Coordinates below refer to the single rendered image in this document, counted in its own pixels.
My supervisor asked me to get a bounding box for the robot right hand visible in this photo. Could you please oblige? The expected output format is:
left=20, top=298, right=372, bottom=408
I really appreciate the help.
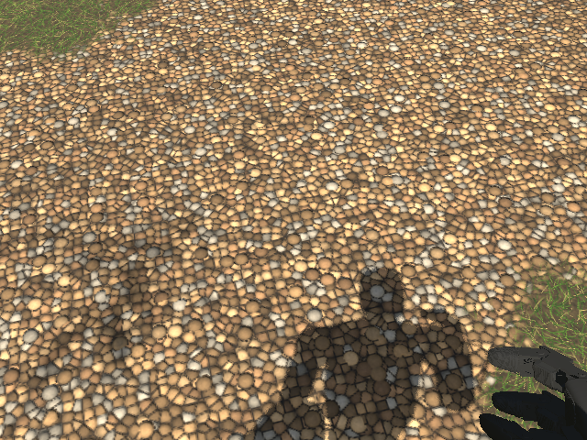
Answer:
left=479, top=346, right=587, bottom=440

